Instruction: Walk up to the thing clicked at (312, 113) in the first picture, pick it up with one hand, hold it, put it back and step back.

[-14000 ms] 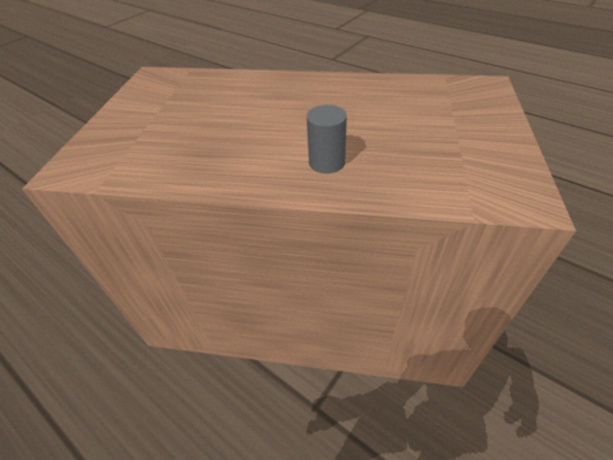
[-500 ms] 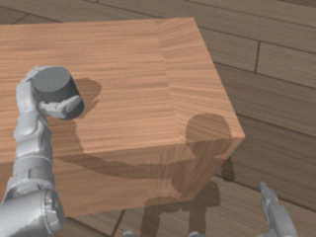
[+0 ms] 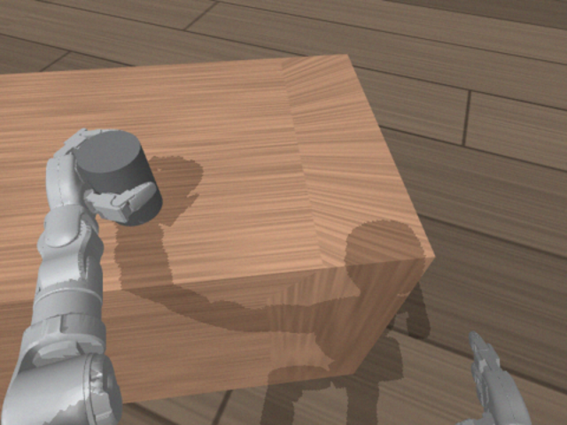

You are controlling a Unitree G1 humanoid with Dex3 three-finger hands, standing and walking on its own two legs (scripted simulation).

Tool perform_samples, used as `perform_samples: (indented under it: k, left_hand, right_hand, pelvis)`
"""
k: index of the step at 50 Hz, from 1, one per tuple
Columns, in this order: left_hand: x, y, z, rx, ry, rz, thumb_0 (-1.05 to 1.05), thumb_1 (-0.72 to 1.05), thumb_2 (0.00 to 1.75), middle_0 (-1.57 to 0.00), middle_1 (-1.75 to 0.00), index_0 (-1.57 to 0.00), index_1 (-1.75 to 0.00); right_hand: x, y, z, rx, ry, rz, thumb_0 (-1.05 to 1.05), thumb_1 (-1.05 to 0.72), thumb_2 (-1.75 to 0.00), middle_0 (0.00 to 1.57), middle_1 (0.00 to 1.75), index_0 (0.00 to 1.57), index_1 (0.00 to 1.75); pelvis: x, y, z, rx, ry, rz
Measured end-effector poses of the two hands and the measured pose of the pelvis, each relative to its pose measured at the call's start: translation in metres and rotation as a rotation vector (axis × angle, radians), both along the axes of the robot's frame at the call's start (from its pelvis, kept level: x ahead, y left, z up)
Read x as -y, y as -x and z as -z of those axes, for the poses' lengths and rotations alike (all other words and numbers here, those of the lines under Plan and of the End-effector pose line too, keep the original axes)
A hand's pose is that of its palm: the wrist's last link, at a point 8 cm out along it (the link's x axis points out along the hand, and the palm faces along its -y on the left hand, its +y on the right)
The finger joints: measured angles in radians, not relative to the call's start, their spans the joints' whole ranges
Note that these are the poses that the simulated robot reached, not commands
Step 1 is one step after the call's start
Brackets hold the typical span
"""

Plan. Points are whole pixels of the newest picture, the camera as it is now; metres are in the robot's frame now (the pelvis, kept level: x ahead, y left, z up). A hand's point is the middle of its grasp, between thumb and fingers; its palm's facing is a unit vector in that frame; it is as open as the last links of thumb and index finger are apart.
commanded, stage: settle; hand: left
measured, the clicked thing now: (123, 180) +0.45 +0.22 +0.10
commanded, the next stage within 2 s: lift in 0.22 s
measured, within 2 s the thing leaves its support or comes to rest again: neither
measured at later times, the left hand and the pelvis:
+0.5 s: hand (112, 168) +0.44 +0.22 +0.14, palm faces +0.22 -0.97 -0.01, open 10.8 cm; pelvis -0.01 +0.00 +0.01, yaw +0 degrees
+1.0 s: hand (87, 149) +0.39 +0.20 +0.22, palm faces +0.22 -0.97 -0.02, open 10.8 cm; pelvis -0.01 +0.00 +0.02, yaw +1 degrees
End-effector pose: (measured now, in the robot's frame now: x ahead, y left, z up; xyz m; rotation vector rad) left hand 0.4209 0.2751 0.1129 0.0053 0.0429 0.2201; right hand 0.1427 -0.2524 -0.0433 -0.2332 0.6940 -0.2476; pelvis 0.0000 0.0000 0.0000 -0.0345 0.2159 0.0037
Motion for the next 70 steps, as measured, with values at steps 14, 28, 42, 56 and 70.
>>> perform_samples:
  k: [14, 28, 42, 56, 70]
  left_hand:
    - [0.001, 0.005, -0.023, -0.015, 0.005, -0.004, 0.00, -0.53, 1.16, -0.65, -1.03, -0.69, -1.04]
    - [0.008, 0.021, -0.040, 0.026, 0.002, -0.011, 0.00, -0.53, 1.16, -0.65, -1.04, -0.68, -1.05]
    - [0.017, 0.049, -0.093, 0.076, -0.028, 0.000, 0.00, -0.53, 1.16, -0.64, -1.04, -0.68, -1.05]
    - [0.030, 0.085, -0.122, 0.055, -0.023, -0.007, 0.00, -0.52, 1.16, -0.64, -1.05, -0.67, -1.06]
    - [0.040, 0.106, -0.155, 0.064, -0.017, 0.000, 0.00, -0.52, 1.16, -0.64, -1.05, -0.67, -1.06]
  right_hand:
    - [0.004, 0.008, 0.003, 0.000, -0.026, 0.014, -0.01, 0.51, -0.06, 0.05, 0.05, 0.05, 0.05]
    - [0.012, 0.010, -0.012, 0.066, 0.001, 0.035, -0.01, 0.52, -0.05, 0.05, 0.05, 0.05, 0.05]
    - [0.000, 0.003, -0.016, 0.145, -0.050, 0.018, -0.01, 0.54, -0.05, 0.05, 0.05, 0.05, 0.05]
    - [-0.002, 0.002, -0.018, 0.179, -0.065, -0.018, -0.01, 0.54, -0.05, 0.05, 0.05, 0.05, 0.05]
    - [-0.002, -0.003, -0.013, 0.198, -0.083, -0.018, -0.01, 0.53, -0.05, 0.05, 0.05, 0.05, 0.05]
  pelvis:
    - [0.002, 0.007, -0.007, 0.032, -0.007, -0.001]
    - [0.003, 0.010, -0.012, 0.067, -0.008, -0.002]
    - [0.000, 0.007, -0.020, 0.140, -0.013, -0.009]
    - [0.005, 0.015, -0.027, 0.204, -0.025, -0.024]
    - [0.010, 0.018, -0.030, 0.238, -0.032, -0.036]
